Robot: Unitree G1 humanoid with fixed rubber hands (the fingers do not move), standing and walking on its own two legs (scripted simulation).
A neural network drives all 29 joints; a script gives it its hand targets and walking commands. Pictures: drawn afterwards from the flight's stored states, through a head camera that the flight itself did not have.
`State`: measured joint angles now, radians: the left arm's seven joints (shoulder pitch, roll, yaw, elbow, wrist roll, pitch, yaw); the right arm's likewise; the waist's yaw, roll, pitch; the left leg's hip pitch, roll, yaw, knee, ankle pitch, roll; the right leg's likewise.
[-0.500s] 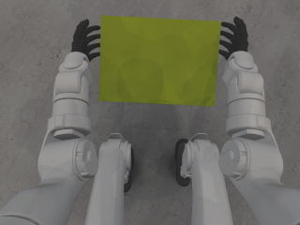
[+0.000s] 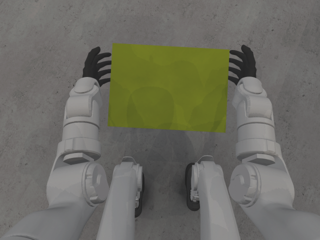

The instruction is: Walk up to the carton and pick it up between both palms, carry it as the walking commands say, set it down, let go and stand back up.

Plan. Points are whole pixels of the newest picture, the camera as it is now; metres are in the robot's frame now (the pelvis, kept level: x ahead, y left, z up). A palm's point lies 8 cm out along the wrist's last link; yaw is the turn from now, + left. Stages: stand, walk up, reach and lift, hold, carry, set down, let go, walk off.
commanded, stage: reach and lift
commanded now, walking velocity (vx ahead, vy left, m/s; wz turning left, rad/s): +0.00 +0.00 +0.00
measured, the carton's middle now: (167, 92) +0.47 +0.00 -0.15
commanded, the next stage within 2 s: none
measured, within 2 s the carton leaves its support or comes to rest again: neither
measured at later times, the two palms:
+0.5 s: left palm (79, 75) +0.45 +0.18 +0.02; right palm (264, 75) +0.45 -0.19 +0.02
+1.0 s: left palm (55, 70) +0.43 +0.18 +0.09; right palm (294, 66) +0.43 -0.19 +0.10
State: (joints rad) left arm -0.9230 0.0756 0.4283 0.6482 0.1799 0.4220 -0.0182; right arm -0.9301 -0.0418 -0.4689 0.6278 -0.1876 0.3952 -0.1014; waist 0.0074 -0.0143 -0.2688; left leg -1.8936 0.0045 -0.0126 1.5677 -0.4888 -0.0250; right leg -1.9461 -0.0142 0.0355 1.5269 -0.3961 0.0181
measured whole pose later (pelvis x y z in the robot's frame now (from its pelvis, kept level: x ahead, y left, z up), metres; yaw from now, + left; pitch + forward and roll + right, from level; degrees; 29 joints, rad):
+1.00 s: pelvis +0.04 -0.01 +0.13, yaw -1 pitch +34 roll +1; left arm -0.61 -0.02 0.47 0.53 0.25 0.42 -0.13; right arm -0.63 0.07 -0.47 0.50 -0.27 0.41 -0.01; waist 0.01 -0.01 -0.25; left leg -1.26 0.01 -0.02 1.05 -0.37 -0.03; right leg -1.31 -0.01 0.02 1.02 -0.30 0.01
